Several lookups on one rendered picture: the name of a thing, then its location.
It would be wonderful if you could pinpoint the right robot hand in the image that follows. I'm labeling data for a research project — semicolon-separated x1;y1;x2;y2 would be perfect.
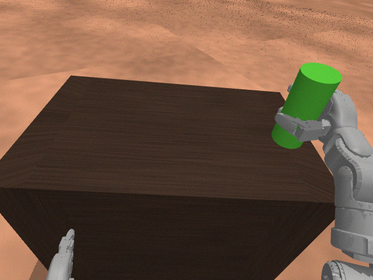
275;83;357;144

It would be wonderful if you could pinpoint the left robot hand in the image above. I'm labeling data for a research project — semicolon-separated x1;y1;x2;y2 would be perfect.
46;229;75;280

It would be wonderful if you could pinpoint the can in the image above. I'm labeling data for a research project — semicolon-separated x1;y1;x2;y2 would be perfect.
272;62;342;149

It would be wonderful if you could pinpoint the right robot arm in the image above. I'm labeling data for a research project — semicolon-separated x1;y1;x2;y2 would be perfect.
321;127;373;280

